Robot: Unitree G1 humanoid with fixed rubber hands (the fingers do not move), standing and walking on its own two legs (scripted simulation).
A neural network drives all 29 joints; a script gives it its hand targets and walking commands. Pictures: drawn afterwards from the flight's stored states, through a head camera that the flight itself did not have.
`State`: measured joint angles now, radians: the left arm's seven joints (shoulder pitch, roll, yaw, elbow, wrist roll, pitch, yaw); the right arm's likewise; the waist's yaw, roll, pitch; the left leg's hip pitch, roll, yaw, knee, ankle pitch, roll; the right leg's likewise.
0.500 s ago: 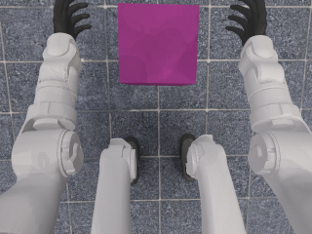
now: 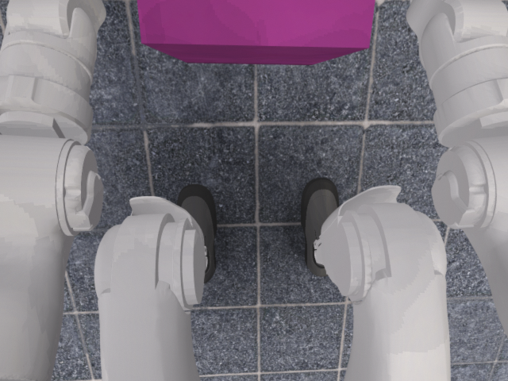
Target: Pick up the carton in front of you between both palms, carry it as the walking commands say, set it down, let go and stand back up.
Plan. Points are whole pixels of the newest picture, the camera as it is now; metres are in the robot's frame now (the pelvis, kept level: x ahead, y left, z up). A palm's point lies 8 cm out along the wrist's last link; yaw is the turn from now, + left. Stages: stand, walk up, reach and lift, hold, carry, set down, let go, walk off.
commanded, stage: reach and lift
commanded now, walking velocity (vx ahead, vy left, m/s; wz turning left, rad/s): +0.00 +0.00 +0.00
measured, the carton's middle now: out of the picture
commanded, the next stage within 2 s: none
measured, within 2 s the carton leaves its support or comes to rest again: leaves its support in 0.82 s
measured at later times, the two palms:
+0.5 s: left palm out of the picture +0.57 +0.16 -0.18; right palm out of the picture +0.56 -0.15 -0.17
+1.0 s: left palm out of the picture +0.55 +0.16 -0.09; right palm out of the picture +0.55 -0.14 -0.08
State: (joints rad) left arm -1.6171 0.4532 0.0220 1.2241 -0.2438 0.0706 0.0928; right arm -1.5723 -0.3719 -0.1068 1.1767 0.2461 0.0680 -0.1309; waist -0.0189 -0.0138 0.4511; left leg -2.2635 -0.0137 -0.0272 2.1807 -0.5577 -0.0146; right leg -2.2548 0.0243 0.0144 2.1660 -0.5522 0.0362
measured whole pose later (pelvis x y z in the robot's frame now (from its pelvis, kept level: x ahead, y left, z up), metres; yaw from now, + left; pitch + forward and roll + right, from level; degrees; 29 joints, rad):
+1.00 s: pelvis +0.01 +0.00 +0.01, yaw +1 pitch +40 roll -1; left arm -1.29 0.20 0.24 0.84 -0.02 0.31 0.13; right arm -1.26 -0.15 -0.32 0.79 0.04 0.30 -0.16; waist -0.01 -0.02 0.10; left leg -2.27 -0.04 -0.04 2.15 -0.58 -0.03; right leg -2.26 0.06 0.04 2.15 -0.58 0.05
